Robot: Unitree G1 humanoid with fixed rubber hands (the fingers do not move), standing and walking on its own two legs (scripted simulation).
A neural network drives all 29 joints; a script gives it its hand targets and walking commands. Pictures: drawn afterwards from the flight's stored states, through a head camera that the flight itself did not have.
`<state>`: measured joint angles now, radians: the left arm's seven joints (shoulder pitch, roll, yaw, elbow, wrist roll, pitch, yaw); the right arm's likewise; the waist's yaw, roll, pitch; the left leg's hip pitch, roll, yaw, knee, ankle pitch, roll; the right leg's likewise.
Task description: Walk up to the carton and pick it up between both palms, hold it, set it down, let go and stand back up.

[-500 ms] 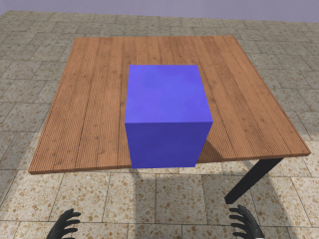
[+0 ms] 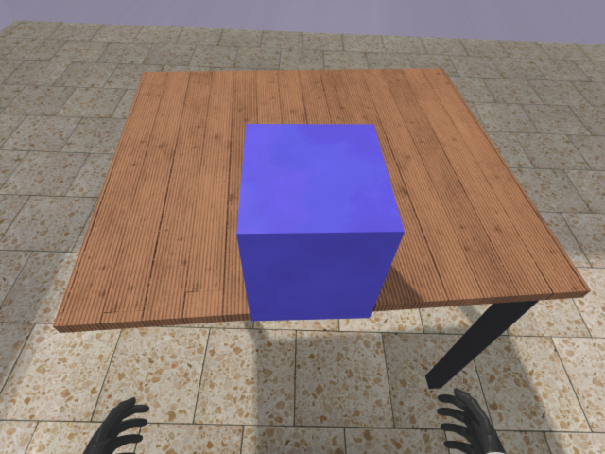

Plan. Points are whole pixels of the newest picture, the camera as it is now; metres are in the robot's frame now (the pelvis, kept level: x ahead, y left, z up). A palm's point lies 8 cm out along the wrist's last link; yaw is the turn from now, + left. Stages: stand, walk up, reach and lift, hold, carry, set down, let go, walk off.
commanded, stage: stand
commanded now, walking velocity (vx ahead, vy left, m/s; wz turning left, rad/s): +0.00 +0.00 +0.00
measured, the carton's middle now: (310, 225) +0.43 -0.02 +0.04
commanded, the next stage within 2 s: walk up in 1.88 s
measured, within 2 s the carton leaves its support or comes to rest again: neither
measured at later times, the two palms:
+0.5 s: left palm out of the picture +0.13 +0.26 -0.09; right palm (488, 452) +0.14 -0.25 -0.08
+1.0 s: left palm out of the picture +0.12 +0.27 -0.09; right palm out of the picture +0.13 -0.25 -0.08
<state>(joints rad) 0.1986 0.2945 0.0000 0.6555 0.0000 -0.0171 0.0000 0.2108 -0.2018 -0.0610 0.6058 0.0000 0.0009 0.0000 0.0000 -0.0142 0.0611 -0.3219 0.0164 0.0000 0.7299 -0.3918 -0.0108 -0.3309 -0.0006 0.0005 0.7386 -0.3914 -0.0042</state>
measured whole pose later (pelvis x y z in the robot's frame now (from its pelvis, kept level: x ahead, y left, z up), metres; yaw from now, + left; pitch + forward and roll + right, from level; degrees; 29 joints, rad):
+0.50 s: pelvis +0.00 +0.00 +0.00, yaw +0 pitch -1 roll +0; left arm 0.20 0.31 0.00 0.70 0.00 -0.02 0.00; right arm 0.21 -0.20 -0.07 0.61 0.00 0.00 0.00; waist 0.00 -0.01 0.04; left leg -0.32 0.02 0.00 0.73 -0.39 -0.01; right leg -0.33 0.00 0.00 0.74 -0.39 0.00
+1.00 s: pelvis -0.01 +0.00 +0.00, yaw +0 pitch -2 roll +0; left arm 0.20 0.31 0.00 0.73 0.00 -0.03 0.00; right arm 0.21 -0.20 -0.07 0.64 0.00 0.00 0.00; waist 0.00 -0.01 0.03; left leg -0.32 0.02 0.00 0.73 -0.38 -0.01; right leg -0.33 0.00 0.00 0.74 -0.38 -0.01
